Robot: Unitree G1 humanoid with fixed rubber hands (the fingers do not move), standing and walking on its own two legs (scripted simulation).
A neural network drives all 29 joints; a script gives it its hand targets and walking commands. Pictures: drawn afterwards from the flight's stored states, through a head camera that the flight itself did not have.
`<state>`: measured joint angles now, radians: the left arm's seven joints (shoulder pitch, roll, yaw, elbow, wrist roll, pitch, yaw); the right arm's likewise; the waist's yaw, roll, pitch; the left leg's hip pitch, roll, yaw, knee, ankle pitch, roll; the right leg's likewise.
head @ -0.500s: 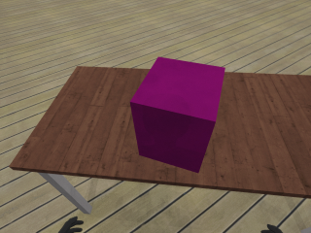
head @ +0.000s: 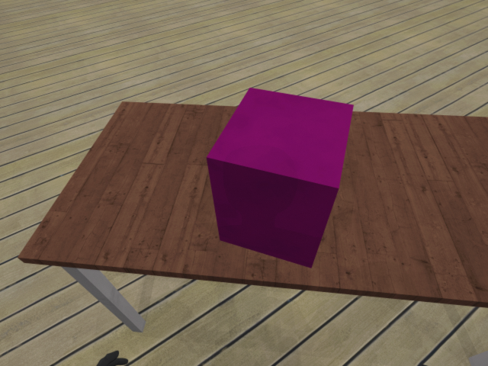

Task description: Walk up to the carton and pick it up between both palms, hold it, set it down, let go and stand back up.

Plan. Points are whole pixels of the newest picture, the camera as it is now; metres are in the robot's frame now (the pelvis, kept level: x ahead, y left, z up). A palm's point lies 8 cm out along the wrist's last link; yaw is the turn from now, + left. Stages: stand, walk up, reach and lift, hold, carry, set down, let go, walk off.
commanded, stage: stand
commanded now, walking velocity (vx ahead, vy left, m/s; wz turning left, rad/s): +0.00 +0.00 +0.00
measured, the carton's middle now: (280, 178) +0.46 -0.05 +0.04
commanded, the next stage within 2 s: none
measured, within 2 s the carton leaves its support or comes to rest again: neither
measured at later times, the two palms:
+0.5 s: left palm out of the picture +0.08 +0.28 -0.10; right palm out of the picture +0.05 -0.30 -0.10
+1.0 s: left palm out of the picture +0.05 +0.28 -0.10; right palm out of the picture +0.03 -0.30 -0.10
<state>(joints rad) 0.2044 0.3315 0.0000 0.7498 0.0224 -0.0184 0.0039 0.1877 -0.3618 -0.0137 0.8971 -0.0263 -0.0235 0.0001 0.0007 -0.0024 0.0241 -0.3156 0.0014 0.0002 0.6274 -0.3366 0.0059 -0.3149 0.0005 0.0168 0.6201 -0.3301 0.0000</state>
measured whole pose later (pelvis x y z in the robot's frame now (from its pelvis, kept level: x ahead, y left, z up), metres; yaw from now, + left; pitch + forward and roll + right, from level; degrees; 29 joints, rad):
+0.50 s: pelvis -0.02 +0.00 +0.01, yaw +0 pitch +2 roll +0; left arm 0.20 0.33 0.00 0.83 0.02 -0.02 0.00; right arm 0.19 -0.36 -0.01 0.99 -0.03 -0.03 0.00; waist 0.00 0.00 0.02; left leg -0.31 0.00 0.00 0.55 -0.26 0.01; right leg -0.31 0.00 0.02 0.54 -0.26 0.00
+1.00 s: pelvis -0.03 +0.00 +0.01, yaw +0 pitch +1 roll +0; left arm 0.20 0.33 0.00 0.89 0.02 -0.02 0.00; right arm 0.18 -0.36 -0.01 1.04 -0.02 -0.03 0.00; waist 0.00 0.00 0.02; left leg -0.28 0.00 0.00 0.47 -0.21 0.00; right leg -0.28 0.00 0.02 0.46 -0.20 0.00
